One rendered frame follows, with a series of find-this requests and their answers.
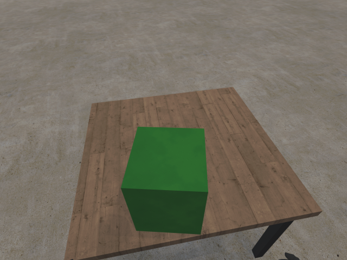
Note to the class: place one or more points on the table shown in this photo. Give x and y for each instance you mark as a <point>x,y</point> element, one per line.
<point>250,184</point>

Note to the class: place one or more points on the carton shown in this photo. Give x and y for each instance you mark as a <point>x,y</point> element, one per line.
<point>165,185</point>

